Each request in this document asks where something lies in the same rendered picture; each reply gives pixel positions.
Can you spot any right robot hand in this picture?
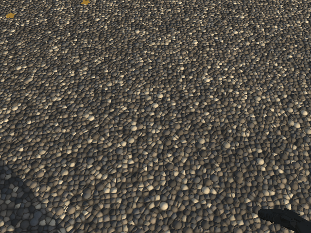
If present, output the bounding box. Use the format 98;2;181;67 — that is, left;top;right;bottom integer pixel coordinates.
258;208;311;233

